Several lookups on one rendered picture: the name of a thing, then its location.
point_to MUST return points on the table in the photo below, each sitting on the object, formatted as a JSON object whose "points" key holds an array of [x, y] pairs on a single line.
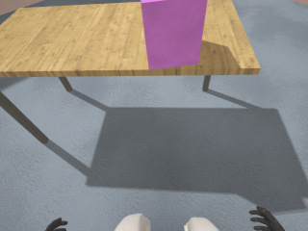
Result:
{"points": [[99, 40]]}

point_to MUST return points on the robot right hand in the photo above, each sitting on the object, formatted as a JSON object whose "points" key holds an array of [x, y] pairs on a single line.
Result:
{"points": [[268, 219]]}

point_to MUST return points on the robot thigh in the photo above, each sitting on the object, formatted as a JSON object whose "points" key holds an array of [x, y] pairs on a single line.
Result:
{"points": [[134, 222], [199, 224]]}

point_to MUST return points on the left robot thigh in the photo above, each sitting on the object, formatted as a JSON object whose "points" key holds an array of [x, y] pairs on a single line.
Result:
{"points": [[134, 222]]}

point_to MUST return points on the right robot thigh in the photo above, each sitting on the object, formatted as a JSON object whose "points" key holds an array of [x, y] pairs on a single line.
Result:
{"points": [[199, 224]]}

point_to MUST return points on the carton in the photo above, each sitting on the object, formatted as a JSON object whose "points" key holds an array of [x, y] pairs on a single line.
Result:
{"points": [[173, 31]]}

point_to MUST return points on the robot left hand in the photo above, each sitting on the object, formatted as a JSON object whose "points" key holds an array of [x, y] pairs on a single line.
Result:
{"points": [[56, 223]]}

